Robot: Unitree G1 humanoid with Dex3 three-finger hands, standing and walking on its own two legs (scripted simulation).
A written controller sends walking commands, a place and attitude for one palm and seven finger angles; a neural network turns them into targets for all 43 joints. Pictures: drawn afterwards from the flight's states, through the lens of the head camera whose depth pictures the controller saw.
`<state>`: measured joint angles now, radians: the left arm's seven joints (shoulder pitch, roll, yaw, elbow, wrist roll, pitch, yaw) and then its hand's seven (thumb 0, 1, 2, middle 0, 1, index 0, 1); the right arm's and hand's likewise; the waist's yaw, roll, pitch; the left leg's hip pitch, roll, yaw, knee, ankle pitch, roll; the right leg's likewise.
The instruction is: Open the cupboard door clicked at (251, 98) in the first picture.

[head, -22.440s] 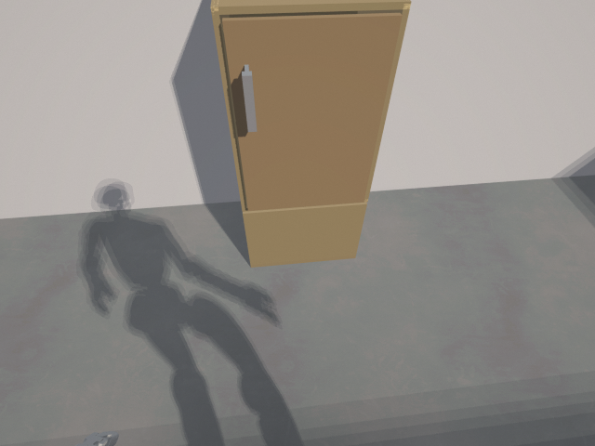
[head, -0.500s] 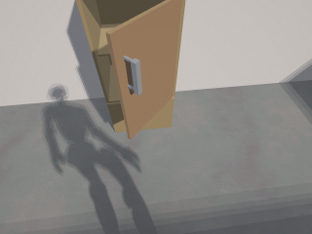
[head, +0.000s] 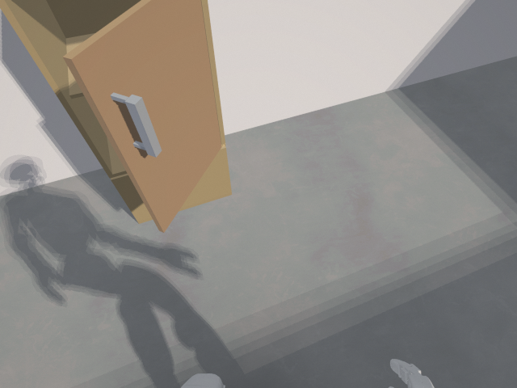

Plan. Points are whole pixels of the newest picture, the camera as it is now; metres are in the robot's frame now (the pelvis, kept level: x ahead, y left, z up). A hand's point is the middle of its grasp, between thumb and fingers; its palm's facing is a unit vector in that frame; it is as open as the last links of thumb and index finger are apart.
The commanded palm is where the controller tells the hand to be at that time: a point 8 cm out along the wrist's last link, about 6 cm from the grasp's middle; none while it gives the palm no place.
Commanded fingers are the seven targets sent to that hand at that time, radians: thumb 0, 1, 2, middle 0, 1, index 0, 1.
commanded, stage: walk to a spot facing it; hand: left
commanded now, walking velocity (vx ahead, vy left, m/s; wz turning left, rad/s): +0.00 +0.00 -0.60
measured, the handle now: (136, 125) +0.57 +0.32 +0.01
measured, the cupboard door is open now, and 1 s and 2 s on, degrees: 46 46 46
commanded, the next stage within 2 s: none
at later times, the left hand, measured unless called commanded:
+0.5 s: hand (167, 372) +0.15 +0.19 -0.18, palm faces -0.29 -0.92 -0.26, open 7.4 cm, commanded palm none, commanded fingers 0.00 0.90 0.90 -0.20 -0.30 -0.20 -0.30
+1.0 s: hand (221, 342) +0.21 +0.10 -0.18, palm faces -0.55 -0.81 -0.20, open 7.4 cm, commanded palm none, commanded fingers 0.00 0.90 0.90 -0.20 -0.30 -0.20 -0.30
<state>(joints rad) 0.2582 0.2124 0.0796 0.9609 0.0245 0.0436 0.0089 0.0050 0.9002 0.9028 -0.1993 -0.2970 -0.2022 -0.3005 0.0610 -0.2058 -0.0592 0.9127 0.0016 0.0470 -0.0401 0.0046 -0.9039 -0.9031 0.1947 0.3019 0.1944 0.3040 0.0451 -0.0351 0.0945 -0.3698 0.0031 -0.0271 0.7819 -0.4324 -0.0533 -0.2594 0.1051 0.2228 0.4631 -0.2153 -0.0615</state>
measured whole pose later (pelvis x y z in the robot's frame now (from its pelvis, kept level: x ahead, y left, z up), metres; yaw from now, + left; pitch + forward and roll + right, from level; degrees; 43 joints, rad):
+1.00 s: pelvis +0.06 -0.05 -0.01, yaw -36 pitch +1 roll +1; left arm 0.26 0.23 0.06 0.97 0.02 0.00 -0.03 0.01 0.90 0.90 -0.20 -0.30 -0.20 -0.30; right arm 0.19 -0.22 -0.05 0.89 -0.02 -0.01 0.01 0.01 -0.90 -0.90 0.20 0.30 0.19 0.30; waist 0.00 -0.04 0.07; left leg -0.40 0.07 0.08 0.67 -0.33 -0.07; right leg -0.22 0.02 0.08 0.52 -0.31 -0.02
